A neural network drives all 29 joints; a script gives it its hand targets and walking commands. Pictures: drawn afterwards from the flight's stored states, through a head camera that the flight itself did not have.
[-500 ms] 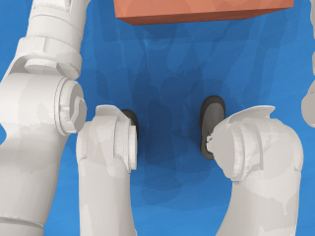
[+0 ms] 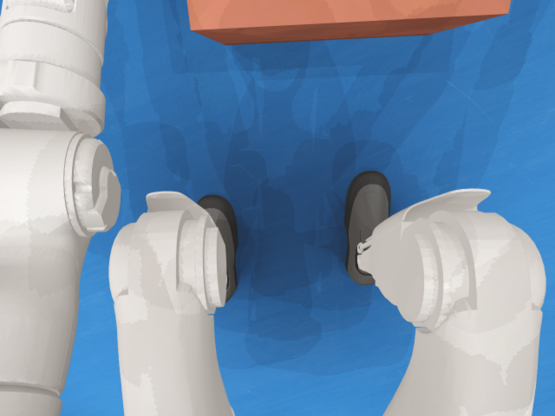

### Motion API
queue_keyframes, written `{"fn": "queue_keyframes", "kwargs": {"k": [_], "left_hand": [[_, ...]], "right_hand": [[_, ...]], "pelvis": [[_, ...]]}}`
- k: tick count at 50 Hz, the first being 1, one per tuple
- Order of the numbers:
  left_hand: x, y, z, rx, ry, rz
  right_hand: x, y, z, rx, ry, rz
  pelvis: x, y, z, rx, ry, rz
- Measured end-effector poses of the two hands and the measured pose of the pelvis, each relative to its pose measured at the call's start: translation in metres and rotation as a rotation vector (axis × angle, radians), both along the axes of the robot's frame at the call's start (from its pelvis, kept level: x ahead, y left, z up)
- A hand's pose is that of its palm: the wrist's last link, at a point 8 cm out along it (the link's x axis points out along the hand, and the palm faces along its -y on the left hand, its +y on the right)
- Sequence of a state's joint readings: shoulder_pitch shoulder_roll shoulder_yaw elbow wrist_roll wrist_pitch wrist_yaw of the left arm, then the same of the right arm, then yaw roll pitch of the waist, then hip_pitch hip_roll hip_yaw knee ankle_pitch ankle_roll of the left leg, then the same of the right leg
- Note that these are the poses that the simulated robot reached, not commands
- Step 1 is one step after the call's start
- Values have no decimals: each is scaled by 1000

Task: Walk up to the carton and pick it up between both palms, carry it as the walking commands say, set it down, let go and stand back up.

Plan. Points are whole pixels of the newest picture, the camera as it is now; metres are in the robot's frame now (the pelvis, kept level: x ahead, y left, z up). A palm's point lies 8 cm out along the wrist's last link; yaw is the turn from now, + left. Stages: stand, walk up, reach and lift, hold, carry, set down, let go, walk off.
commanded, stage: set down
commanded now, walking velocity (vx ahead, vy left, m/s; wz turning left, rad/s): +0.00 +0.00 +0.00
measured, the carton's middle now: out of the picture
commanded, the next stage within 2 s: let go in 1.54 s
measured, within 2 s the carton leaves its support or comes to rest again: neither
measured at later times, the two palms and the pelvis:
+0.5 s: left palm out of the picture +0.59 +0.16 -0.06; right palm out of the picture +0.55 -0.32 -0.05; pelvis -0.01 +0.00 +0.07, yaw +0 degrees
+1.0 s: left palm out of the picture +0.60 +0.16 +0.08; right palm out of the picture +0.55 -0.33 +0.08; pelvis -0.01 +0.00 +0.19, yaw +0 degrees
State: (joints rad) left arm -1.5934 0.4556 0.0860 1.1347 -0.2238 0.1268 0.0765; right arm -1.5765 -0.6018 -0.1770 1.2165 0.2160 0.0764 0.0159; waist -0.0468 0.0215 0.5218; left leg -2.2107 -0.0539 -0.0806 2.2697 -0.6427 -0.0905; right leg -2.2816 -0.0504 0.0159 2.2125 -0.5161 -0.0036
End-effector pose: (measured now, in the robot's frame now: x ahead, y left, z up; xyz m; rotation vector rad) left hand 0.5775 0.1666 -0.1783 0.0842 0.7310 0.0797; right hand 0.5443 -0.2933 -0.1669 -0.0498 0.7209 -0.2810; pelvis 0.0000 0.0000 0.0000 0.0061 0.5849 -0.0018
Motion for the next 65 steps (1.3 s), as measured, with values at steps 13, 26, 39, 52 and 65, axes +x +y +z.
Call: {"fn": "queue_keyframes", "kwargs": {"k": [13, 26, 39, 52, 65], "left_hand": [[13, -3, 54, 16, -77, -16], [9, -5, 121, 1, -74, 17], [19, 3, 208, 4, -116, 8], [16, -3, 266, -15, -98, 6], [10, 13, 350, 3, -98, 0]], "right_hand": [[1, -6, 43, -6, -77, -15], [2, -20, 123, 3, -99, 24], [6, -22, 195, -3, -107, 4], [4, -30, 264, 8, -118, 27], [7, -26, 345, 21, -114, 33]], "pelvis": [[0, 5, 23, 3, -22, 1], [-12, 1, 71, 26, -48, -14], [-19, -3, 123, 27, -54, -11], [-9, -5, 196, 39, -48, -33], [-9, -7, 262, 23, -88, -26]]}}
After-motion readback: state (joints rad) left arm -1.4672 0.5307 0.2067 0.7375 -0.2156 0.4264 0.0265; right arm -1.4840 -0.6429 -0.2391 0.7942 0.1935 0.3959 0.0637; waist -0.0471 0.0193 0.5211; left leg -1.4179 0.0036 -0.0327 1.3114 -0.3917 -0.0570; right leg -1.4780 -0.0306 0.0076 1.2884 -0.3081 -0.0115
